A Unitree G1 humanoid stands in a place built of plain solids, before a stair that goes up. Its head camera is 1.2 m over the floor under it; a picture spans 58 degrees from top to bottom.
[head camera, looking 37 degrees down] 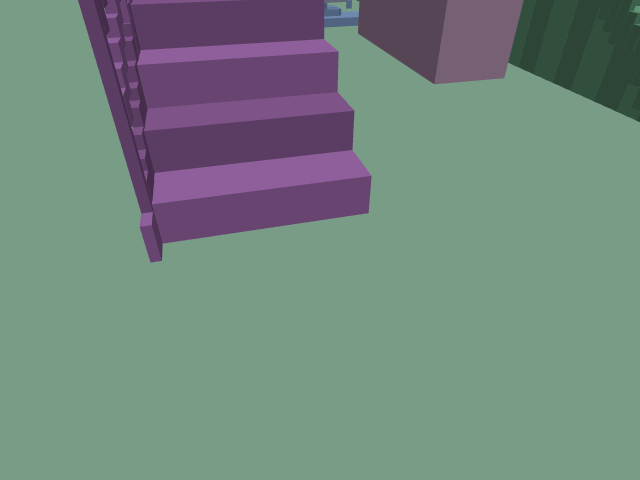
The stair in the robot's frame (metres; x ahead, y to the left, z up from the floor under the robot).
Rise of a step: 0.21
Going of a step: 0.29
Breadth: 1.04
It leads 15 degrees to the left of straight ahead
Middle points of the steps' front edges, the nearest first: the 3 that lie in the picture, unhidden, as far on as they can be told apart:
1.68 0.26 0.21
1.96 0.33 0.42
2.24 0.41 0.63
